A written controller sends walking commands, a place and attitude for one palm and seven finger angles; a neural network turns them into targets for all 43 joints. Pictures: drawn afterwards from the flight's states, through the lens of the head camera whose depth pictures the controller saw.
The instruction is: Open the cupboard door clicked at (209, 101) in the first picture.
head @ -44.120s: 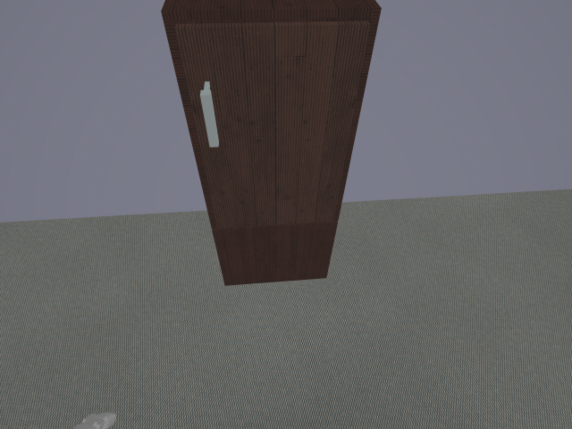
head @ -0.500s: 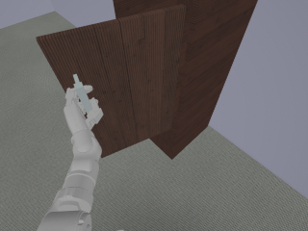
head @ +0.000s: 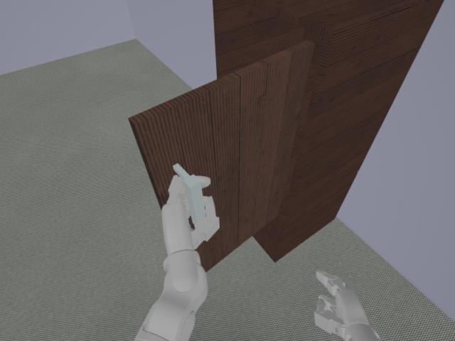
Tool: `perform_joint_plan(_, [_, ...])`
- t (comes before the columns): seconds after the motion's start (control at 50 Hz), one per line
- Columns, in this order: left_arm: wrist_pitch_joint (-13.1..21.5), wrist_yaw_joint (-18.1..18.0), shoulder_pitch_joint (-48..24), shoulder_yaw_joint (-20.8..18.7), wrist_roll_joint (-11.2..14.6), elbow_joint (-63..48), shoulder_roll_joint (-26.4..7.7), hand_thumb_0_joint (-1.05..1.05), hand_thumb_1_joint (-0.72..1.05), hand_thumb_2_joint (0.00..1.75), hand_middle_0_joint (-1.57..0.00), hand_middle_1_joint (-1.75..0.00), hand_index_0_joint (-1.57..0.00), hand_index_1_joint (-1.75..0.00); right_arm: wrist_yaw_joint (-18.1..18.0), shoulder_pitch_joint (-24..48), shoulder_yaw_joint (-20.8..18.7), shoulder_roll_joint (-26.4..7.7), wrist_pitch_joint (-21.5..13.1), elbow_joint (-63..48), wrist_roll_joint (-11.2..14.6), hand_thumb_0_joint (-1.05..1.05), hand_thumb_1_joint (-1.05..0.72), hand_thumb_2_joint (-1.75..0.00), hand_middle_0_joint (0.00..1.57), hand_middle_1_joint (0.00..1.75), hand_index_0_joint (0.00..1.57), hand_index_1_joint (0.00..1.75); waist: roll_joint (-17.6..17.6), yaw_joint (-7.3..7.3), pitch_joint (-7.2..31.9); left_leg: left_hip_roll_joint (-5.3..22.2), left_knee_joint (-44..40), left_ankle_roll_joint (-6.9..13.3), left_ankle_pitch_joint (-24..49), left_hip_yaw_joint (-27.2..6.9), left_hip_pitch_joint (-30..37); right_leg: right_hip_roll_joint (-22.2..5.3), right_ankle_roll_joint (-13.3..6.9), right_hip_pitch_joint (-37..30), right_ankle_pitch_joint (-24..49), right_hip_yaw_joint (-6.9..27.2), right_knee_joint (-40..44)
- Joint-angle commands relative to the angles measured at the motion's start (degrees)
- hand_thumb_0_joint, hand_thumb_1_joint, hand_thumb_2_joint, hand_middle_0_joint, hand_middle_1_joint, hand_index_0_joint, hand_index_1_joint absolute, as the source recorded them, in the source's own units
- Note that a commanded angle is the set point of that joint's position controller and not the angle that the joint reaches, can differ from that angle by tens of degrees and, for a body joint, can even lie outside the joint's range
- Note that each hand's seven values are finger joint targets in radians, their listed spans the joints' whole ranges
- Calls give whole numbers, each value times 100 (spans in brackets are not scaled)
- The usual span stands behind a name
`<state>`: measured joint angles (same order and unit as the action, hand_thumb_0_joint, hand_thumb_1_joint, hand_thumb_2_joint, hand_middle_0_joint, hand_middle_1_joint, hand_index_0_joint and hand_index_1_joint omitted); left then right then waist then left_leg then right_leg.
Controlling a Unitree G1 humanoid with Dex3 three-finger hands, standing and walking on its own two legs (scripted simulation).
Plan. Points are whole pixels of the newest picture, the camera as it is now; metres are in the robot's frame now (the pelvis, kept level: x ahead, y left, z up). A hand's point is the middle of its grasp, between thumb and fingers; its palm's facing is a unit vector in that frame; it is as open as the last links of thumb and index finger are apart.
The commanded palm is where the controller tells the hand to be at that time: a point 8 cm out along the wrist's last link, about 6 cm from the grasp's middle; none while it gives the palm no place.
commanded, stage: open thumb and fingers to let go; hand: left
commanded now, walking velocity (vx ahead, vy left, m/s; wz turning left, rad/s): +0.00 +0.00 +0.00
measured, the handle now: (189, 197) +0.35 +0.09 +0.08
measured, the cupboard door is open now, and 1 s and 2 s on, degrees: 95 94 96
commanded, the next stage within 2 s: slide the hand sideways off the handle in 0.84 s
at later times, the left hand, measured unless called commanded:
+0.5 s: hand (211, 213) +0.32 +0.05 +0.08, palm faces +0.31 -0.95 -0.01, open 11.8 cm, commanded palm +0.28 +0.10 +0.08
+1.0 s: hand (208, 216) +0.31 +0.05 +0.08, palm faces +0.22 -0.97 -0.03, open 14.8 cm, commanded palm +0.28 +0.10 +0.08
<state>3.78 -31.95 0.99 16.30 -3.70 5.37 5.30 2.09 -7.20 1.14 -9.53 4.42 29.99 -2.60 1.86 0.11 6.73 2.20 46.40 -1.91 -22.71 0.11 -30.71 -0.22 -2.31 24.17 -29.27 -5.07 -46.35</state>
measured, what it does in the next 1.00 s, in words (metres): stands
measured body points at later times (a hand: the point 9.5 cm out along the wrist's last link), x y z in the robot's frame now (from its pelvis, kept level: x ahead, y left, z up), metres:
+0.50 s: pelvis -0.02 -0.01 +0.00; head -0.01 -0.03 +0.45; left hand +0.29 +0.10 +0.08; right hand +0.10 -0.25 -0.12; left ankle +0.01 +0.14 -0.70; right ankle -0.06 -0.09 -0.70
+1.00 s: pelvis -0.04 +0.01 -0.01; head -0.02 +0.00 +0.44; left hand +0.29 +0.10 +0.08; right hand +0.11 -0.20 -0.12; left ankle +0.01 +0.14 -0.70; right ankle -0.06 -0.09 -0.70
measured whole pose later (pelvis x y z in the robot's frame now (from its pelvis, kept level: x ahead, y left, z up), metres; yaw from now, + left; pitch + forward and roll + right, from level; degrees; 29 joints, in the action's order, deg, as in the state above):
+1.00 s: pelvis -0.04 +0.01 -0.01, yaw +0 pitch +7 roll +0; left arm 11.8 -29.6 -13.9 10.4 -4.1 22.9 6.1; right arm 0.3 -10.4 0.3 -10.1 3.9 36.4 -2.8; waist 1.8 0.4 5.5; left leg 1.5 48.1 -0.7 -19.6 0.4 -36.0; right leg -1.0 -1.7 30.0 -26.8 -4.7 -49.4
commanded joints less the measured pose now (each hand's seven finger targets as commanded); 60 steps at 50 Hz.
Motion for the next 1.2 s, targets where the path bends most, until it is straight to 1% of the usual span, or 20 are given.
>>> perform_joint_plan(0.0, [348,-188,-2076,-391,-165,-963,540,0,90,90,-40,-135,-40,-135,-159,176,-233,-536,-94,-427,-56,0,-90,-90,20,30,20,30,-449,174,1178,-224,-104,216,2064,-11,972,-61,224,20,3791,298,533])
perform_joint_plan(0.06, [395,-64,-1553,-480,-152,-915,475,0,69,81,-38,-133,-38,-133,-156,41,-277,-522,-59,-494,-55,0,-90,-90,20,30,20,30,-627,-5,1567,-248,-140,203,2327,15,956,-80,235,-399,4318,330,481])
perform_joint_plan(0.08, [412,-1,-1600,-365,-116,-978,582,0,62,78,-38,-132,-38,-132,-155,52,-276,-520,-56,-520,-46,0,-90,-90,20,30,20,30,-612,33,1564,-253,-151,211,2294,40,971,-107,260,-410,4392,341,497])
perform_joint_plan(0.2, [621,97,-2124,-638,-35,-692,311,0,20,60,-35,-127,-35,-127,-248,32,-281,-581,-121,-369,-57,0,-90,-90,20,30,20,30,-942,135,1238,-265,-203,240,1745,10,702,-197,352,-246,3899,514,722])
perform_joint_plan(0.26, [741,113,-2139,-799,-43,-518,148,0,-1,51,-33,-125,-33,-125,-270,-12,-307,-606,-175,-314,-58,0,-90,-90,20,30,20,30,-1050,79,1253,-276,-243,247,1565,7,602,-204,351,-270,3559,581,812])
perform_joint_plan(0.32, [845,104,-2442,-816,7,-421,182,0,-22,42,-32,-123,-32,-123,-275,-3,-318,-597,-235,-239,-48,0,-90,-90,20,30,20,30,-822,90,1284,-292,-252,251,1416,31,601,-220,343,-177,3278,626,854])
perform_joint_plan(0.4, [948,88,-2449,-860,34,-258,165,0,-50,30,-30,-120,-30,-120,-265,-18,-336,-615,-297,-202,-43,0,-90,-90,20,30,20,30,-847,78,1229,-292,-292,255,1335,48,577,-202,326,-133,3038,621,910])
perform_joint_plan(0.44, [991,43,-2551,-941,31,-131,94,0,-50,30,-30,-120,-30,-120,-262,-46,-343,-633,-323,-166,-48,0,-90,-90,20,30,20,30,-881,84,1196,-284,-291,258,1271,42,554,-191,315,-65,2854,620,929])
perform_joint_plan(0.66, [1116,-125,-3071,-1002,-52,215,62,0,-50,30,-21,-65,-21,-65,-226,16,-354,-640,-360,-138,-58,0,-90,-90,20,30,20,30,-758,102,1090,-253,-288,266,1097,47,565,-71,210,279,2056,499,907])
perform_joint_plan(0.8, [1048,-269,-3506,-831,-61,478,316,0,-50,30,-15,-30,-15,-30,-228,88,-320,-614,-338,-115,-65,0,-90,-90,20,30,20,30,-667,183,1091,-230,-266,266,959,16,602,12,151,572,1570,364,820])
perform_joint_plan(0.92, [983,-366,-3826,-767,-103,663,418,0,-50,30,-15,-30,-15,-30,-247,94,-309,-602,-321,-51,-77,0,-90,-90,20,30,20,30,-632,206,1191,-218,-265,253,910,-43,612,62,111,698,1390,285,716])
perform_joint_plan(0.94, [1223,868,-3390,472,-674,630,78,0,-50,30,-15,-30,-15,-30,-212,-304,-296,-751,-252,31,-42,0,-90,-90,20,30,20,30,-913,614,938,-229,-320,332,1106,-70,807,72,95,814,1936,399,655])
perform_joint_plan(0.96, [1470,1545,-3716,162,-448,315,-227,0,-50,30,-15,-30,-15,-30,-244,-418,-370,-768,-244,-162,53,0,-90,-90,20,30,20,30,-688,505,1394,-240,-254,370,1310,-56,944,35,57,667,2269,401,576])
perform_joint_plan(0.98, [1671,2040,-3828,177,-313,138,-356,0,-50,30,-15,-30,-15,-30,-285,-371,-343,-753,-296,-225,83,0,-90,-90,20,30,20,30,-368,459,1572,-253,-221,380,1400,-44,1140,27,58,641,2403,420,533])
perform_joint_plan(1.0, [1774,2507,-3817,230,-116,114,-407,0,-50,30,-15,-30,-15,-30,-314,-385,-320,-770,-345,-287,144,0,-90,-90,20,30,20,30,-165,486,1640,-256,-232,372,1333,-74,1302,41,55,704,2276,390,541])
perform_joint_plan(1.04, [1741,3207,-3779,105,506,407,-405,0,-50,30,-15,-30,-15,-30,-379,-349,-238,-806,-436,-368,282,0,-90,-90,20,30,20,30,-216,503,1369,-245,-361,353,1001,-166,1338,105,63,794,1864,297,677])
perform_joint_plan(1.08, [1550,3327,-3676,-55,1118,742,-87,0,-50,30,-15,-30,-15,-30,-395,-251,-169,-814,-552,-368,386,0,-90,-90,20,30,20,30,-303,484,858,-206,-554,301,542,-226,1210,160,95,943,1340,182,842])
perform_joint_plan(1.1, [1482,3253,-3618,-274,1263,798,-164,0,-50,30,-15,-30,-15,-30,-387,-264,-170,-854,-599,-355,397,0,-90,-90,20,30,20,30,-454,413,792,-206,-635,280,397,-262,1130,174,100,910,1180,151,872])
perform_joint_plan(1.14, [1433,3023,-3349,-503,1288,729,-215,0,-50,30,-15,-30,-15,-30,-320,-276,-189,-878,-686,-410,383,0,-90,-90,20,30,20,30,-554,250,890,-212,-723,262,404,-267,1096,185,99,799,1115,100,833])
perform_joint_plan(1.18, [1521,2815,-3122,-607,1090,409,-346,0,-50,30,-15,-30,-15,-30,-219,-352,-232,-881,-761,-476,342,0,-90,-90,20,30,20,30,-488,150,1164,-192,-720,253,738,-259,1236,182,75,692,1344,68,709])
